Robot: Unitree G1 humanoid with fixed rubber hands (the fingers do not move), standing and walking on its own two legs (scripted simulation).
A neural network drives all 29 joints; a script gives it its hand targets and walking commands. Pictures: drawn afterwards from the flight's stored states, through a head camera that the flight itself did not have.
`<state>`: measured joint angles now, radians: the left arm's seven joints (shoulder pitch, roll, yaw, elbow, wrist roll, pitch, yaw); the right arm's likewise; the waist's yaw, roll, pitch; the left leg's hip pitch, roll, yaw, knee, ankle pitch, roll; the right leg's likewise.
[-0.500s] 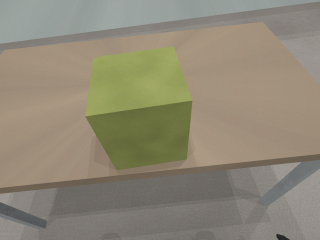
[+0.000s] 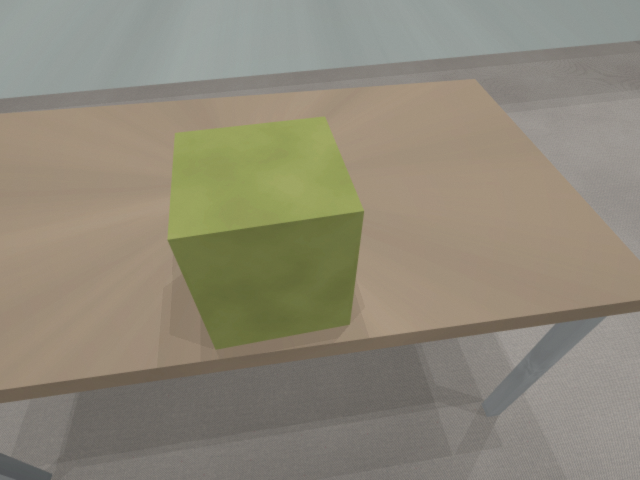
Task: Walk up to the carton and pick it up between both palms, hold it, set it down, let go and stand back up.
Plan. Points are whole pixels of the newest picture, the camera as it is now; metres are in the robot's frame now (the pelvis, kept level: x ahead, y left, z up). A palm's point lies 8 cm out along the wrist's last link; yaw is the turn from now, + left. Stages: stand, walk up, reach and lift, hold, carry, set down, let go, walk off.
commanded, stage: walk up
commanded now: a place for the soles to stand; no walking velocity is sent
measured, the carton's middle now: (268, 236) +0.45 +0.07 +0.05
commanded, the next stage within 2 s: reach and lift in 1.08 s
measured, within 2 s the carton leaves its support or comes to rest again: neither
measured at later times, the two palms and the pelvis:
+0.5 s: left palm out of the picture +0.08 +0.27 -0.11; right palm out of the picture +0.06 -0.28 -0.13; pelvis +0.01 +0.00 +0.00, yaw +1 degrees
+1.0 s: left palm out of the picture +0.09 +0.28 -0.12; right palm out of the picture +0.08 -0.29 -0.12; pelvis +0.02 +0.00 +0.00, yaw +0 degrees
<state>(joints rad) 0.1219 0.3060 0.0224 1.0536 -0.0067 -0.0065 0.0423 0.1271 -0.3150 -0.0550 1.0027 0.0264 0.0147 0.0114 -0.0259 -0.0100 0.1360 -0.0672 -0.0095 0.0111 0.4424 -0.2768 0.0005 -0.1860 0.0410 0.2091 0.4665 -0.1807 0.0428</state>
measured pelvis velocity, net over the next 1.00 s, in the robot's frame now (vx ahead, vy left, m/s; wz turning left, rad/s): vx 0.02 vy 0.00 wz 0.00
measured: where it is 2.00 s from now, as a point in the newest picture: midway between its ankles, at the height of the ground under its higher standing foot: outside the picture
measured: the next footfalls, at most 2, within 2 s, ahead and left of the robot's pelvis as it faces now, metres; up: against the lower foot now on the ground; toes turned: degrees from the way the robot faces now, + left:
none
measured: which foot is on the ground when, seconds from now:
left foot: down 0.00-1.00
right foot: down 0.00-1.00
